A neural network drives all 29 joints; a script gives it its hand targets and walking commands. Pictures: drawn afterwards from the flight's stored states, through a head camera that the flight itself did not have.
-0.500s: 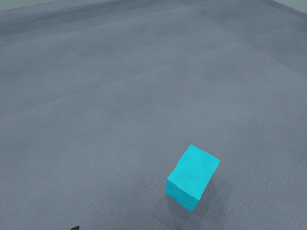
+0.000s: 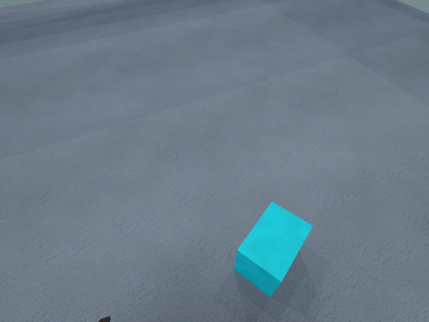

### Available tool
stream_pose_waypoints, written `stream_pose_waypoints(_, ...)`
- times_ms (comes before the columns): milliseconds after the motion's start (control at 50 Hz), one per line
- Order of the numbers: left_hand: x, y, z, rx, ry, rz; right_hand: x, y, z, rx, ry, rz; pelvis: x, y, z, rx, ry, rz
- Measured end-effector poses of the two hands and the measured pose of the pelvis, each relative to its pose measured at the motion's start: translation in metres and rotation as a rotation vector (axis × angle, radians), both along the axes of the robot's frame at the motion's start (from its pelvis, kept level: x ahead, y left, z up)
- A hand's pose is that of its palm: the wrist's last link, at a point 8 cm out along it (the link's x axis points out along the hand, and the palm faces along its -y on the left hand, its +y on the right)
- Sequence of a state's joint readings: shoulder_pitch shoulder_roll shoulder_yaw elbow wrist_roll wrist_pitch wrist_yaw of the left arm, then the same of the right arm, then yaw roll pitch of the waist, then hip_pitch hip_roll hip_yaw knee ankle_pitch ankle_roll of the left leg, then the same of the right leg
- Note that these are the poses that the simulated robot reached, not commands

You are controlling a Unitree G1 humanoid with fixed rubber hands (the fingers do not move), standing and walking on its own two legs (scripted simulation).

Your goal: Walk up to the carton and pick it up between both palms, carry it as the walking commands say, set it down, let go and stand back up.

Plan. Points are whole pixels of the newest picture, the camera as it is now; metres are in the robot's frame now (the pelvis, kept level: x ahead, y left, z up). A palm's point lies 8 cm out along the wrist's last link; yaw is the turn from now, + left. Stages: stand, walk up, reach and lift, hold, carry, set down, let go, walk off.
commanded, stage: walk up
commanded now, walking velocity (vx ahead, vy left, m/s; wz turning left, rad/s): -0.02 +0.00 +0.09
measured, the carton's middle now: (271, 248) +0.48 -0.24 -0.64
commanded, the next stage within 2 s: none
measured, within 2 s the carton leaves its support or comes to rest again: neither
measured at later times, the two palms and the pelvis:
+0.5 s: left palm out of the picture +0.07 +0.24 -0.11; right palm out of the picture +0.03 -0.23 -0.14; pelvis +0.00 +0.00 +0.00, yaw +1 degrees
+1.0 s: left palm out of the picture +0.11 +0.23 -0.11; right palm out of the picture +0.02 -0.27 -0.12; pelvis +0.00 -0.02 +0.01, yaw -3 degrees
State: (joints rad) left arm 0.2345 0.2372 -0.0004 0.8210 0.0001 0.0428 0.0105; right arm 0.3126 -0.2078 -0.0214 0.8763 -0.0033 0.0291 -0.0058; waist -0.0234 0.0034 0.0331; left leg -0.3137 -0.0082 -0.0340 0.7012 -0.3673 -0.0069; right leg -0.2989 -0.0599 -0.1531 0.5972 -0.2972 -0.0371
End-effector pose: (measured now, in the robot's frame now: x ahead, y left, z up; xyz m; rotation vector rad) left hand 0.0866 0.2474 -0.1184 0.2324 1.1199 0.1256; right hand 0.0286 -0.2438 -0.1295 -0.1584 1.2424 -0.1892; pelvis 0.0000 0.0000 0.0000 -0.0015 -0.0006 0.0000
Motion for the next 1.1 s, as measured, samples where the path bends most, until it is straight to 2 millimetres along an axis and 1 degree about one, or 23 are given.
stream_pose_waypoints(100, -0.002, 0.011, -0.006, -0.019, 0.012, 0.012, 0.003, 0.014, 0.001, -0.011, 0.004, 0.014, 0.001, 0.014, -0.001, -0.024, 0.005, 0.008)
stream_pose_waypoints(180, -0.004, 0.015, -0.003, -0.019, 0.031, 0.012, 0.002, 0.016, 0.007, -0.015, 0.011, 0.016, 0.001, 0.016, 0.004, -0.028, 0.017, 0.008)
stream_pose_waypoints(240, -0.007, 0.012, 0.0, -0.011, 0.045, 0.012, 0.001, 0.013, 0.008, -0.011, 0.017, 0.018, 0.0, 0.012, 0.006, -0.021, 0.035, 0.008)
stream_pose_waypoints(300, -0.011, 0.007, 0.001, 0.003, 0.049, 0.023, 0.0, 0.008, 0.001, 0.005, 0.027, 0.027, -0.001, 0.006, 0.003, 0.004, 0.041, 0.018)
stream_pose_waypoints(360, -0.016, 0.0, 0.006, 0.011, 0.047, 0.038, 0.001, 0.007, -0.005, 0.03, 0.017, 0.035, -0.002, 0.001, 0.004, 0.011, 0.032, 0.019)
stream_pose_waypoints(440, -0.018, -0.006, 0.01, 0.01, 0.034, 0.046, 0.003, 0.009, -0.008, 0.048, 0.003, 0.035, -0.003, 0.0, 0.005, 0.015, 0.021, 0.02)
stream_pose_waypoints(500, -0.017, -0.007, 0.009, 0.0, 0.026, 0.045, 0.002, 0.011, -0.007, 0.043, -0.003, 0.033, -0.004, 0.002, 0.004, 0.009, 0.016, 0.018)
stream_pose_waypoints(560, -0.017, -0.001, 0.007, -0.004, 0.022, 0.044, 0.003, 0.012, -0.005, 0.024, -0.011, 0.027, -0.005, 0.007, 0.004, 0.003, 0.015, 0.018)
stream_pose_waypoints(640, -0.016, 0.016, 0.004, 0.004, 0.024, 0.03, 0.003, 0.017, 0.0, -0.005, -0.019, 0.017, -0.005, 0.016, 0.003, -0.006, 0.015, 0.011)
stream_pose_waypoints(700, -0.01, 0.027, 0.004, 0.013, 0.028, 0.004, -0.001, 0.018, 0.005, -0.027, -0.017, 0.0, -0.005, 0.022, 0.004, -0.017, 0.023, -0.003)
stream_pose_waypoints(780, 0.003, 0.031, 0.007, 0.021, 0.02, -0.035, -0.009, 0.013, 0.015, -0.051, -0.011, -0.027, -0.006, 0.019, 0.009, -0.051, 0.029, -0.029)
stream_pose_waypoints(860, 0.013, 0.022, 0.008, 0.015, 0.008, -0.053, -0.01, 0.002, 0.021, -0.068, -0.015, -0.038, -0.005, 0.01, 0.011, -0.058, 0.029, -0.041)
stream_pose_waypoints(960, 0.019, -0.004, 0.007, 0.011, 0.003, -0.062, -0.006, -0.02, 0.016, -0.06, -0.03, -0.046, -0.002, -0.011, 0.008, -0.034, 0.021, -0.051)
stream_pose_waypoints(1040, 0.027, -0.033, 0.008, 0.031, 0.004, -0.079, -0.003, -0.042, 0.001, -0.024, -0.037, -0.063, 0.001, -0.036, 0.001, 0.009, 0.022, -0.071)
stream_pose_waypoints(1100, 0.027, -0.053, 0.0, 0.06, 0.01, -0.086, 0.003, -0.062, -0.022, 0.002, -0.034, -0.071, 0.003, -0.057, -0.014, 0.039, 0.021, -0.08)
